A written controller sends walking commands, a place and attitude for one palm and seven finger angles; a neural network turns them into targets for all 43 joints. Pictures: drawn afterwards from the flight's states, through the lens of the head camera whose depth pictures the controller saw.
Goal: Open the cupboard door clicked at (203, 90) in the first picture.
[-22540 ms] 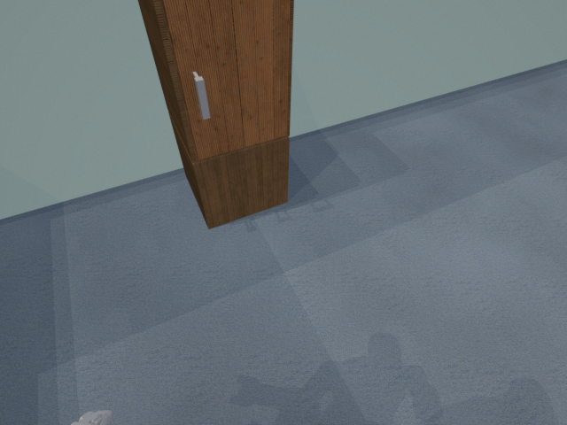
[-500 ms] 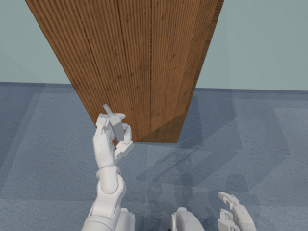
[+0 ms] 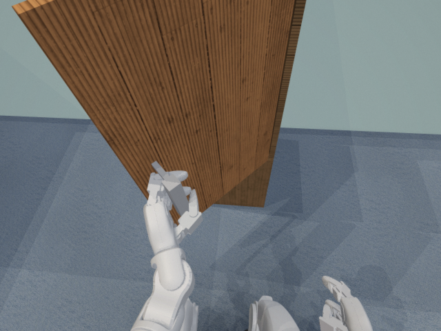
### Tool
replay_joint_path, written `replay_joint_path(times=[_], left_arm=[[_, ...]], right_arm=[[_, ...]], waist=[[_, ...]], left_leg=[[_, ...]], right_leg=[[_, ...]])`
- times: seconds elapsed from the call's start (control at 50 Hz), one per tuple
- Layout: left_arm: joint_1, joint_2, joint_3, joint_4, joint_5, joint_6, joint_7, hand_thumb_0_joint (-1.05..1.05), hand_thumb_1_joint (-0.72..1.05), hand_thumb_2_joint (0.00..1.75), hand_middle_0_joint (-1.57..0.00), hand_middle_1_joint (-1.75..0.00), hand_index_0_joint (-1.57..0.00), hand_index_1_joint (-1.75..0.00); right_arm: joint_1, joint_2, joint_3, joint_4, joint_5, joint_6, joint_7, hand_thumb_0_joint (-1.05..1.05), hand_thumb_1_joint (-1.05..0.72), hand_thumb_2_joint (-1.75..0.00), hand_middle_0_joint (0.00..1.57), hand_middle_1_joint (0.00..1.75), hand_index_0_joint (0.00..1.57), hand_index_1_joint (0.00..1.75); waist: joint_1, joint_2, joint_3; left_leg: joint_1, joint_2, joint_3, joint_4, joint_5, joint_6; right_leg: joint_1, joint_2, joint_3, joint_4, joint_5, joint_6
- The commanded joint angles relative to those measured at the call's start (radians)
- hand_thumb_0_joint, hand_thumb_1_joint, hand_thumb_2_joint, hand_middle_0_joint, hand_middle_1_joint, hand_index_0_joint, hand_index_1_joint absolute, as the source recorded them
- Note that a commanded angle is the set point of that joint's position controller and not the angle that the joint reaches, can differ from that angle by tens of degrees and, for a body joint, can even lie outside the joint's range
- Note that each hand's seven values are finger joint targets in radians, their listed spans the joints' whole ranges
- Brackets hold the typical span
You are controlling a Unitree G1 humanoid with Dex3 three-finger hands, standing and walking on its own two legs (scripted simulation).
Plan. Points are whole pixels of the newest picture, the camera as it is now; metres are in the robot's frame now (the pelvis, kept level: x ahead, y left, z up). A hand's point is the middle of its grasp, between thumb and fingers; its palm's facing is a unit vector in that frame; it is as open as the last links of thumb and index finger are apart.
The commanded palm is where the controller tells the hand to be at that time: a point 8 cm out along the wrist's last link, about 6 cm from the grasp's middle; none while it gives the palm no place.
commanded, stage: open thumb and fingers to let go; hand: left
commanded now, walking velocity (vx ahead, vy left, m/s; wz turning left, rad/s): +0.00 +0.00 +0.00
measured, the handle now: (171, 190) +0.36 +0.10 +0.02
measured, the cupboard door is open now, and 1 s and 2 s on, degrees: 46 49 49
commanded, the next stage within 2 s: slide the hand sideways off the handle in 0.66 s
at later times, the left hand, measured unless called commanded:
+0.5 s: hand (188, 211) +0.32 +0.06 +0.02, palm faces +0.29 -0.96 -0.02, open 14.2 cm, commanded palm +0.28 +0.11 +0.02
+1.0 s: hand (187, 232) +0.28 +0.06 +0.02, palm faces -0.24 -0.97 -0.01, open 16.3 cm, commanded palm +0.27 +0.11 +0.02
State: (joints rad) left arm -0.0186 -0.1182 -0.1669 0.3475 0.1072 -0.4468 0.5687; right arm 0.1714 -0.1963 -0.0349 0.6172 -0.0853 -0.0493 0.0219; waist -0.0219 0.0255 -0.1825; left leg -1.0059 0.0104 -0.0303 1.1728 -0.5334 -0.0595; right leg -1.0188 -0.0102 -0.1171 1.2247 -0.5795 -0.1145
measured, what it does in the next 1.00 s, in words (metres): shifts its weight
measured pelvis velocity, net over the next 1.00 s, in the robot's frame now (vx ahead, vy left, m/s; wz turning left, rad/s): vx -0.02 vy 0.06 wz -0.04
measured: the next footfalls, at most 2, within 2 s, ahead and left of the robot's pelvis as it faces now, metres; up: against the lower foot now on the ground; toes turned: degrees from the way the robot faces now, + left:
none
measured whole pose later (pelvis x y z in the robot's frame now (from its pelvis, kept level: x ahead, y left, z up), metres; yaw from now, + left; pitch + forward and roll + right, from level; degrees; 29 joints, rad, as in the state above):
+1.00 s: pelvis -0.02 +0.06 -0.01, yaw -2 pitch +19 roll +0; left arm -0.09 0.02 -0.28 0.38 -0.03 -0.46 0.12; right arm 0.21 -0.22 -0.01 0.53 -0.02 -0.01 0.03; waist -0.02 0.05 -0.15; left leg -1.04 -0.01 0.00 1.25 -0.54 0.01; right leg -1.03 -0.03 -0.08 1.24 -0.54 -0.04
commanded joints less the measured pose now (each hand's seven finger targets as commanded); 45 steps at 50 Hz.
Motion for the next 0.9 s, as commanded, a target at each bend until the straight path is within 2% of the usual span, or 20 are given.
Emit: replay_joint_path(times=[0.0,0.04,0.14,0.16,0.22,0.24,0.26,0.28,0.32,0.38,0.54,0.62,0.66,0.7,0.74,0.76,0.78,0.8,0.84,0.88], left_arm=[[-0.164,-0.029,-0.014,-0.190,0.012,-0.073,-0.014,0.00,0.27,0.63,-0.35,-1.28,-0.35,-1.28],[-0.193,-0.001,0.010,-0.193,0.004,-0.080,-0.017,0.00,0.13,0.57,-0.35,-1.27,-0.35,-1.27],[-0.235,0.006,0.025,-0.161,-0.004,-0.091,-0.008,0.00,-0.22,0.42,-0.32,-1.23,-0.32,-1.23],[-0.244,-0.005,0.018,-0.139,-0.004,-0.092,-0.007,0.00,-0.29,0.39,-0.32,-1.22,-0.32,-1.22],[-0.255,0.006,0.037,-0.131,-0.010,-0.095,0.002,0.00,-0.50,0.30,-0.30,-1.20,-0.30,-1.20],[-0.242,0.024,0.053,-0.133,-0.005,-0.095,0.004,0.00,-0.50,0.30,-0.30,-1.20,-0.30,-1.20],[-0.245,-0.005,0.029,-0.116,-0.007,-0.091,0.003,0.00,-0.50,0.30,-0.30,-1.20,-0.30,-1.20],[-0.266,0.006,0.040,-0.113,-0.009,-0.093,0.006,0.00,-0.50,0.30,-0.29,-1.15,-0.29,-1.15],[-0.296,0.001,0.036,-0.110,-0.006,-0.098,0.009,0.00,-0.50,0.30,-0.27,-1.05,-0.27,-1.05],[-0.315,-0.034,0.004,-0.094,0.009,-0.098,0.016,0.00,-0.50,0.30,-0.25,-0.90,-0.25,-0.90],[-0.335,-0.085,-0.039,-0.075,0.055,-0.082,0.054,0.00,-0.50,0.30,-0.18,-0.50,-0.18,-0.50],[-0.353,-0.102,-0.041,-0.070,0.041,-0.066,0.069,0.00,-0.50,0.30,-0.15,-0.30,-0.15,-0.30],[-0.353,-0.115,-0.044,-0.075,0.044,-0.057,0.076,0.00,-0.50,0.30,-0.15,-0.30,-0.15,-0.30],[-0.352,-0.124,-0.047,-0.060,0.039,-0.049,0.076,0.00,-0.50,0.30,-0.15,-0.30,-0.15,-0.30],[-0.371,-0.116,-0.042,-0.074,0.047,-0.048,0.085,0.00,-0.50,0.30,-0.15,-0.30,-0.15,-0.30],[-0.327,-0.028,-0.280,-0.096,0.173,-0.074,-0.124,0.00,-0.50,0.30,-0.15,-0.30,-0.15,-0.30],[-0.390,0.040,-0.204,-0.156,0.131,-0.116,-0.227,0.00,-0.50,0.30,-0.15,-0.30,-0.15,-0.30],[-0.389,0.066,-0.206,-0.192,0.110,-0.139,-0.313,0.00,-0.50,0.30,-0.15,-0.30,-0.15,-0.30],[-0.377,0.039,-0.237,-0.225,0.020,-0.141,-0.459,0.00,-0.50,0.30,-0.15,-0.30,-0.15,-0.30],[-0.345,0.001,-0.204,-0.189,-0.098,-0.108,-0.507,0.00,-0.50,0.30,-0.15,-0.30,-0.15,-0.30]], right_arm=[[-0.004,-0.062,-0.020,-0.127,0.007,-0.047,-0.010,0.00,-0.90,-0.90,0.20,0.30,0.20,0.30],[-0.007,-0.069,-0.021,-0.129,0.009,-0.048,-0.014,0.00,-0.90,-0.90,0.20,0.30,0.20,0.30],[-0.012,-0.076,-0.022,-0.125,0.010,-0.049,-0.017,0.00,-0.90,-0.90,0.20,0.30,0.20,0.30],[-0.014,-0.075,-0.022,-0.121,0.009,-0.050,-0.017,0.00,-0.90,-0.90,0.20,0.30,0.20,0.30],[-0.009,-0.075,-0.021,-0.120,0.008,-0.053,-0.017,0.00,-0.90,-0.90,0.20,0.30,0.20,0.30],[-0.011,-0.079,-0.022,-0.127,0.008,-0.051,-0.017,0.00,-0.90,-0.90,0.20,0.30,0.20,0.30],[-0.015,-0.075,-0.019,-0.126,0.006,-0.050,-0.015,0.00,-0.90,-0.90,0.20,0.30,0.20,0.30],[-0.011,-0.076,-0.018,-0.123,0.007,-0.049,-0.015,0.00,-0.90,-0.90,0.20,0.30,0.20,0.30],[-0.010,-0.077,-0.019,-0.119,0.006,-0.049,-0.016,0.00,-0.90,-0.90,0.20,0.30,0.20,0.30],[-0.008,-0.079,-0.020,-0.121,0.002,-0.051,-0.013,0.00,-0.90,-0.90,0.20,0.30,0.20,0.30],[-0.009,-0.083,-0.018,-0.134,-0.007,-0.050,-0.005,0.00,-0.90,-0.90,0.20,0.30,0.20,0.30],[-0.018,-0.079,-0.011,-0.132,-0.007,-0.048,-0.003,0.00,-0.90,-0.90,0.20,0.30,0.20,0.30],[-0.019,-0.078,-0.011,-0.134,-0.009,-0.048,-0.002,0.00,-0.90,-0.90,0.20,0.30,0.20,0.30],[-0.024,-0.078,-0.008,-0.133,-0.008,-0.047,0.001,0.00,-0.90,-0.90,0.20,0.30,0.20,0.30],[-0.028,-0.080,-0.008,-0.136,-0.009,-0.047,0.000,0.00,-0.90,-0.90,0.20,0.30,0.20,0.30],[0.038,-0.125,-0.016,-0.125,-0.005,-0.027,0.010,0.00,-0.90,-0.90,0.20,0.30,0.20,0.30],[0.049,-0.113,-0.023,-0.150,0.007,-0.021,0.010,0.00,-0.90,-0.90,0.20,0.30,0.20,0.30],[0.040,-0.117,-0.025,-0.163,0.014,-0.017,0.006,0.00,-0.90,-0.90,0.20,0.30,0.20,0.30],[0.036,-0.121,-0.020,-0.202,0.042,-0.015,0.003,0.00,-0.90,-0.90,0.20,0.30,0.20,0.30],[0.019,-0.121,-0.010,-0.216,0.069,-0.016,-0.005,0.00,-0.90,-0.90,0.20,0.30,0.20,0.30]], waist=[[-0.031,-0.179,-0.341],[-0.026,-0.190,-0.344],[-0.024,-0.180,-0.327],[-0.033,-0.186,-0.312],[-0.024,-0.179,-0.323],[-0.010,-0.160,-0.335],[-0.019,-0.154,-0.321],[-0.026,-0.176,-0.315],[-0.030,-0.164,-0.307],[-0.036,-0.146,-0.315],[-0.025,-0.092,-0.331],[-0.027,-0.092,-0.332],[-0.021,-0.073,-0.339],[-0.028,-0.104,-0.316],[-0.018,-0.079,-0.327],[-0.109,-0.094,-0.301],[-0.081,-0.082,-0.347],[-0.070,-0.062,-0.390],[-0.073,-0.006,-0.376],[-0.070,-0.033,-0.288]], left_leg=[[-0.013,-0.049,0.017,-0.022,0.173,0.050],[-0.032,-0.049,0.012,-0.020,0.155,0.052],[-0.031,-0.049,0.012,-0.026,0.122,0.057],[-0.028,-0.048,0.015,-0.025,0.116,0.059],[-0.023,-0.049,0.016,-0.031,0.116,0.059],[-0.020,-0.050,0.015,-0.033,0.128,0.059],[-0.011,-0.050,0.020,-0.037,0.123,0.061],[-0.011,-0.049,0.020,-0.036,0.113,0.062],[-0.003,-0.049,0.019,-0.039,0.109,0.062],[0.039,-0.045,0.021,-0.045,0.133,0.067],[0.130,-0.040,0.017,-0.079,0.192,0.072],[0.145,-0.039,0.017,-0.087,0.194,0.070],[0.165,-0.035,0.011,-0.093,0.216,0.067],[0.155,-0.035,0.009,-0.096,0.200,0.067],[0.157,-0.035,0.003,-0.100,0.201,0.065],[0.180,-0.028,0.009,-0.065,0.210,0.082],[0.163,-0.035,0.006,-0.053,0.221,0.087],[0.176,-0.037,0.005,-0.048,0.216,0.087],[0.215,-0.038,-0.004,-0.059,0.204,0.087],[0.213,-0.036,-0.017,-0.083,0.141,0.083]], right_leg=[[0.453,-0.094,0.298,-0.290,0.547,0.149],[0.455,-0.095,0.306,-0.296,0.488,0.146],[0.413,-0.088,0.299,-0.309,0.360,0.138],[0.397,-0.088,0.300,-0.314,0.350,0.141],[0.401,-0.085,0.295,-0.314,0.336,0.138],[0.405,-0.080,0.288,-0.305,0.335,0.131],[0.386,-0.077,0.277,-0.305,0.328,0.131],[0.379,-0.077,0.277,-0.310,0.304,0.134],[0.364,-0.073,0.272,-0.312,0.282,0.131],[0.317,-0.051,0.221,-0.282,0.290,0.119],[0.237,-0.002,0.104,-0.218,0.295,0.084],[0.229,0.004,0.092,-0.217,0.290,0.083],[0.216,0.010,0.075,-0.202,0.301,0.078],[0.210,0.011,0.072,-0.208,0.279,0.080],[0.206,0.013,0.068,-0.198,0.267,0.075],[0.168,-0.003,0.095,-0.189,0.336,0.077],[0.206,-0.011,0.104,-0.175,0.373,0.071],[0.225,-0.009,0.117,-0.165,0.381,0.070],[0.188,-0.008,0.108,-0.165,0.341,0.063],[0.139,0.003,0.091,-0.196,0.240,0.069]])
